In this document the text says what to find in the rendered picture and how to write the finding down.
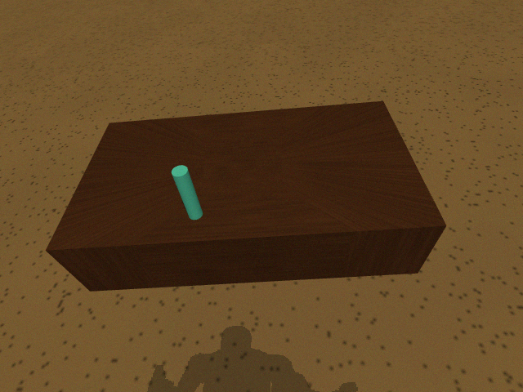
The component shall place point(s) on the can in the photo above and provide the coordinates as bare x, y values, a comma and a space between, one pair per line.
187, 192

